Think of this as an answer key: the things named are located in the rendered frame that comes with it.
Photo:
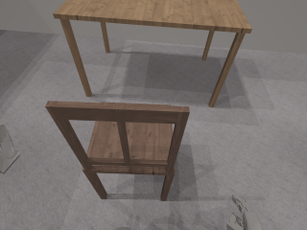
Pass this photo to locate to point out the chair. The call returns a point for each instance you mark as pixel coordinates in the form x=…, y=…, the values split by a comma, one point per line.
x=127, y=138

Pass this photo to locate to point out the robot right hand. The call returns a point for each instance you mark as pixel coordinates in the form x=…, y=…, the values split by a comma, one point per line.
x=248, y=221

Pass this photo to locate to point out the table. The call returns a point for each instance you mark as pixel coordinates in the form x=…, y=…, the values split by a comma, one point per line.
x=207, y=15

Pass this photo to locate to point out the robot left hand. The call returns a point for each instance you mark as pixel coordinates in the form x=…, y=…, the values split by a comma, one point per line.
x=8, y=155

